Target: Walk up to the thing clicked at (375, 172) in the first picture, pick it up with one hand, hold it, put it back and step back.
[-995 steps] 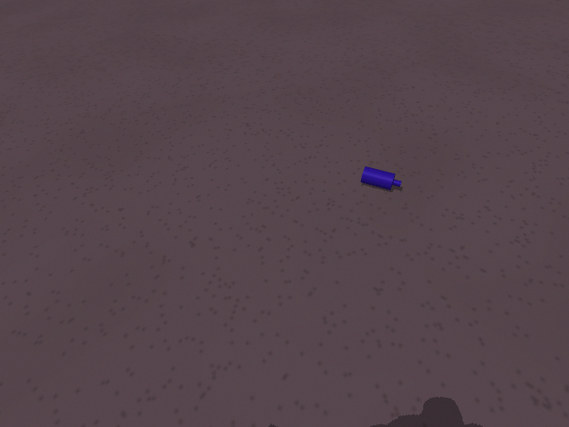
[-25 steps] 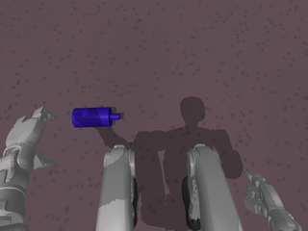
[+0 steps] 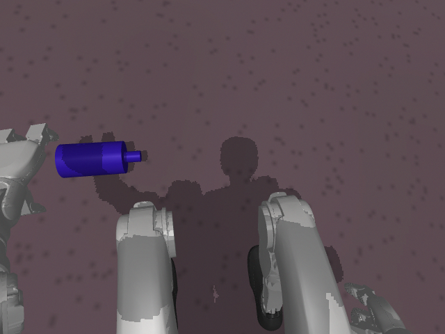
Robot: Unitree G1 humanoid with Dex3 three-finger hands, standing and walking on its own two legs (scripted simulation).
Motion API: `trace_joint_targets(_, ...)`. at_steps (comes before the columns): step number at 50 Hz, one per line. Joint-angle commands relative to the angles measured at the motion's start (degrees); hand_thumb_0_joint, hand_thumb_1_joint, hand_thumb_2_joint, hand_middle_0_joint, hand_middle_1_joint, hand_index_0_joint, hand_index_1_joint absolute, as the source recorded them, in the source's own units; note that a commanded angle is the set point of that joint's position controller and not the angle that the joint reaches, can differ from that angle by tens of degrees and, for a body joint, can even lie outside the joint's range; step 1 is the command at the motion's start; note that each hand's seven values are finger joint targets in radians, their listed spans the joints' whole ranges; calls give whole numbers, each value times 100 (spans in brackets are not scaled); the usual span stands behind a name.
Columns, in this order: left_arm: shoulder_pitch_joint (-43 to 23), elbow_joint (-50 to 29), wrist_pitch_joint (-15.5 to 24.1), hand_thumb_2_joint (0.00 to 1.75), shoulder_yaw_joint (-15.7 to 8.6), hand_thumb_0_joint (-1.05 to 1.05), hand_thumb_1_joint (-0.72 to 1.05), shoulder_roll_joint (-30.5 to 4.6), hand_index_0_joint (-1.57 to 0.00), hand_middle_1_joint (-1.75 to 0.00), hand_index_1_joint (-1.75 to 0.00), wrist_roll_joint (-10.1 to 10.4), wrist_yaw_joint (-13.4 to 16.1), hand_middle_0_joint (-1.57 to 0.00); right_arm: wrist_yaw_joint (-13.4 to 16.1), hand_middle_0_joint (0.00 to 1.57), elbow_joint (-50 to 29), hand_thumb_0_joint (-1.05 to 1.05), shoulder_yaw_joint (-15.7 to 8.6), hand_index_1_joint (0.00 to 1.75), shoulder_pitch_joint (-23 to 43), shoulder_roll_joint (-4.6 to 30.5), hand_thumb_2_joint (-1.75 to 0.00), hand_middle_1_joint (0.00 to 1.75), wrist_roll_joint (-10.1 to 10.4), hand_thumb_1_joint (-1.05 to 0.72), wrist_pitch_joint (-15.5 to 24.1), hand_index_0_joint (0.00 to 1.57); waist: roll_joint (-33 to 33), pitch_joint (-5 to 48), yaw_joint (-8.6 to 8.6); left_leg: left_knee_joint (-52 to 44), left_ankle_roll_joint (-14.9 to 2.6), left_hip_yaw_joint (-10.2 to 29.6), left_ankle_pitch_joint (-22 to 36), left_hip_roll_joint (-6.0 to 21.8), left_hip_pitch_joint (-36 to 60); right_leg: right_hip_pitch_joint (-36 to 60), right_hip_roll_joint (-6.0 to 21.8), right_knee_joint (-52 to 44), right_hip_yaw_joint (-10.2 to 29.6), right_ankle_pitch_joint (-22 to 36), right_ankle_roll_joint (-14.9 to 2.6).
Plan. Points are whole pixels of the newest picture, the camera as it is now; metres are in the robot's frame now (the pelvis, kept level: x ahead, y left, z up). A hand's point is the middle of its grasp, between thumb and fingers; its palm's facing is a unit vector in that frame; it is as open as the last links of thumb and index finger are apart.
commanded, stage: rise first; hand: left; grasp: from above
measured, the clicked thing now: (102, 158) +0.47 +0.29 -0.32
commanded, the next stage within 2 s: approach in 0.76 s
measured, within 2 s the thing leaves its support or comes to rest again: neither
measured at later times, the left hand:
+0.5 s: hand (47, 171) +0.41 +0.36 -0.18, palm faces -0.46 -0.06 -0.88, open 13.8 cm
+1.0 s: hand (57, 166) +0.42 +0.34 -0.20, palm faces -0.48 -0.05 -0.88, open 14.0 cm
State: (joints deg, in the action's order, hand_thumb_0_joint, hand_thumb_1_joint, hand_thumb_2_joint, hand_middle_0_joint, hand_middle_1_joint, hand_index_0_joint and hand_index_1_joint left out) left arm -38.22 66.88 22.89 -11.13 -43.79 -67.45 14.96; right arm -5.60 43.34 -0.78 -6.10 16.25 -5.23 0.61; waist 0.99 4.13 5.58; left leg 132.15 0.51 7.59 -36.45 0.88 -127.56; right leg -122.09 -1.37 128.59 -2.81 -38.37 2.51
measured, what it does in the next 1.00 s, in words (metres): stands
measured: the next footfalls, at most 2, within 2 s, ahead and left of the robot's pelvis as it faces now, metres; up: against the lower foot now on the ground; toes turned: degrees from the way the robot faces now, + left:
none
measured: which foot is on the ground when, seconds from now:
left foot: down 0.00-1.00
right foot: down 0.00-1.00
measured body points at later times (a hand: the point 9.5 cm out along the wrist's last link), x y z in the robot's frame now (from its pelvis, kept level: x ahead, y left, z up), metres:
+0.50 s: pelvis +0.01 +0.00 -0.03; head +0.23 +0.08 +0.36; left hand +0.43 +0.36 -0.13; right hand +0.10 -0.28 -0.14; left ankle +0.09 +0.13 -0.32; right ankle +0.11 -0.13 -0.32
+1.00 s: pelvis +0.01 +0.00 -0.04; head +0.24 +0.07 +0.34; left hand +0.44 +0.34 -0.15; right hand +0.10 -0.28 -0.15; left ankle +0.09 +0.13 -0.32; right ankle +0.11 -0.13 -0.32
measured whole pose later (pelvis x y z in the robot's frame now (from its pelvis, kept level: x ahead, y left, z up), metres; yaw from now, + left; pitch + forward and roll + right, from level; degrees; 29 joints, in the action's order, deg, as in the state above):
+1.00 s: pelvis +0.01 +0.00 -0.04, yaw -2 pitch +32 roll -8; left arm -47.1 79.7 22.7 -8.5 -48.0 -75.4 22.0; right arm -7.6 44.7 2.1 -4.4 15.2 -9.5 0.3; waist 2.2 2.2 9.3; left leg 139.5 1.2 9.4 -38.9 0.7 -133.0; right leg -127.4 -2.2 135.2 -3.8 -40.3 3.0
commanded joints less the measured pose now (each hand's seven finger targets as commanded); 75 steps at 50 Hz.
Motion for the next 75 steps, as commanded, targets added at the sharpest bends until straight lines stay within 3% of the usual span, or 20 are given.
trace_joint_targets(1, -1691, -544, -143, 102, -264, 0, -54, -1839, -6, -95, -96, -71, 374, -7, 30, 20, -182, 0, -402, 30, -842, 1274, -90, 30, -54, -90, 57, 20, -1456, 3520, -64, -1575, -167, -420, 70, -85, 3092, 977, -105, -1325, -526, 314, -460)
trace_joint_targets(10, -1720, -136, -104, 97, -207, 0, -50, -1913, -10, -94, -94, -275, 355, -10, -29, 20, -138, 0, -366, 30, -923, 1254, -90, 30, -162, -90, -23, 20, -1120, 3634, 58, -1127, -222, -471, 565, -115, 2848, 1232, -156, -1204, -534, 744, -425)
trace_joint_targets(14, -1767, -186, 65, 94, -309, 0, -46, -2052, -13, -91, -91, -393, 420, -13, -65, 20, -135, 0, -234, 30, -932, 1157, -90, 30, -222, -90, -93, 20, -1249, 3688, 74, -1005, -209, -460, 812, -98, 2829, 1301, -189, -1068, -572, 951, -422)
trace_joint_targets(19, -1700, -169, 208, 92, -371, 0, -44, -2161, -15, -90, -90, -550, 569, -15, -96, 20, -74, 0, -200, 30, -885, 1151, -90, 30, -274, -90, -151, 20, -1557, 3663, 30, -929, -178, -461, 926, -90, 2884, 1161, -223, -912, -581, 1008, -448)
trace_joint_targets(22, -1828, -250, 249, 94, -408, 0, -46, -2194, -12, -94, -93, -628, 703, -12, -99, 20, -99, 0, -275, 30, -817, 1275, -90, 30, -318, -90, -164, 20, -1608, 3626, 100, -893, -181, -439, 876, -77, 2900, 1051, -216, -841, -586, 947, -447)
trace_joint_targets(28, -2001, 35, 143, 98, -354, 0, -51, -2163, -8, -99, -99, -677, 935, -8, -106, 20, -62, 0, -213, 30, -754, 1268, -90, 30, -366, -90, -113, 20, -1697, 3521, 106, -965, -170, -408, 444, -84, 2790, 769, -218, -811, -654, 599, -456)
trace_joint_targets(31, -2193, 153, 76, 99, -331, 0, -51, -2187, -7, -100, -99, -704, 1002, -7, -107, 20, -38, 0, -221, 30, -750, 1283, -90, 30, -365, -90, -97, 20, -1495, 3566, 204, -879, -199, -422, 340, -101, 2597, 751, -224, -819, -650, 547, -443)
trace_joint_targets(38, -2182, 365, -88, 100, -214, 0, -53, -2093, -7, -102, -101, -705, 982, -6, -106, 20, 26, 0, -189, 30, -818, 1306, -90, 30, -369, -90, -10, 20, -1615, 3505, 233, -874, -181, -376, 471, -96, 2721, 681, -195, -711, -670, 686, -429)
trace_joint_targets(39, -2149, 365, -103, 99, -203, 0, -53, -2105, -7, -103, -102, -690, 977, -6, -107, 20, 13, 0, -197, 30, -775, 1291, -90, 30, -356, -90, -8, 20, -1624, 3497, 170, -870, -178, -398, 453, -93, 2707, 682, -200, -740, -643, 673, -449)
trace_joint_targets(42, -2281, 302, -81, 98, -203, 0, -52, -2107, -7, -103, -102, -659, 940, -6, -118, 20, 12, 0, -181, 30, -835, 1293, -90, 30, -391, -90, 4, 20, -1536, 3580, 289, -764, -197, -414, 579, -103, 2613, 827, -208, -732, -649, 820, -425)
trace_joint_targets(43, -2159, 339, -83, 106, -240, 0, -60, -2156, -4, -98, -101, -681, 928, -7, -122, 20, 11, 0, -164, 30, -825, 1275, -90, 30, -394, -91, -6, 20, -1545, 3546, 226, -760, -203, -434, 595, -119, 2587, 871, -200, -739, -631, 820, -428)
trace_joint_targets(45, -2221, 411, -36, 95, -115, 0, -50, -2012, -8, -105, -103, -664, 898, -6, -133, 20, 15, 0, -157, 30, -863, 1272, -90, 30, -411, -90, 0, 20, -1468, 3464, 350, -681, -210, -426, 714, -113, 2519, 903, -210, -724, -648, 955, -416)
trace_joint_targets(52, -2863, 727, 79, 94, 422, 0, -49, -1476, -9, -108, -105, -690, 1057, -6, -149, 20, 133, 0, -76, 30, -993, 1291, -90, 30, -462, -90, 77, 20, -1367, 3236, 734, -567, -188, -334, 494, -73, 2396, 704, -250, -753, -710, 781, -413)
trace_joint_targets(57, -3047, 236, -102, 95, 49, 0, -50, -1873, -8, -107, -104, -862, 1514, -6, -140, 20, 83, 0, -71, 30, -1010, 1353, -90, 30, -477, -91, 129, 20, -2154, 3955, 537, -632, -112, -399, 880, -54, 2964, 857, -258, -532, -735, 1122, -415)
trace_joint_targets(62, -3257, 726, -723, 96, -143, 0, -52, -2017, -8, -106, -104, -932, 1750, -6, -133, 20, 13, 0, -32, 30, -933, 1321, -90, 30, -409, -91, 124, 20, -2108, 3889, 551, -649, -143, -512, 854, -43, 2754, 736, -240, -547, -645, 1215, -471)
trace_joint_targets(64, -3363, 829, -955, 98, -118, 0, -53, -2103, -7, -104, -103, -891, 1712, -6, -127, 20, -21, 0, 3, 30, -949, 1333, -90, 30, -387, -91, 126, 20, -2030, 3902, 558, -610, -194, -550, 807, -52, 2592, 838, -230, -654, -578, 1234, -450)
trace_joint_targets(67, -2957, 1172, -1241, 99, -42, 0, -54, -2129, -7, -104, -103, -740, 1490, -6, -121, 20, -55, 0, 61, 30, -971, 1331, -90, 30, -352, -91, 145, 20, -1690, 3745, 499, -564, -273, -587, 781, -70, 2289, 1141, -212, -732, -524, 1261, -407)
trace_joint_targets(68, -2916, 1237, -1294, 98, 20, 0, -54, -2117, -7, -104, -103, -647, 1346, -6, -113, 20, -60, 0, 90, 30, -1000, 1318, -90, 30, -342, -91, 141, 20, -1487, 3651, 571, -537, -317, -582, 721, -82, 2043, 1342, -214, -778, -505, 1264, -366)
trace_joint_targets(72, -2292, 1219, -1297, 97, 96, 0, -52, -2129, -8, -106, -104, -247, 634, -7, -111, 20, -178, 0, 82, 30, -966, 1279, -90, 30, -305, -91, 82, 20, -917, 3666, 459, -573, -385, -571, 693, -109, 1739, 1960, -228, -916, -456, 1221, -298)
trace_joint_targets(75, -2347, 1075, -1060, 94, 298, 0, -49, -1979, -10, -110, -106, -97, 156, -7, -99, 20, -147, 0, 110, 30, -1035, 1332, -90, 30, -325, -91, 24, 20, -831, 3357, 654, -596, -363, -485, 587, -121, 1582, 1852, -237, -892, -509, 1108, -313)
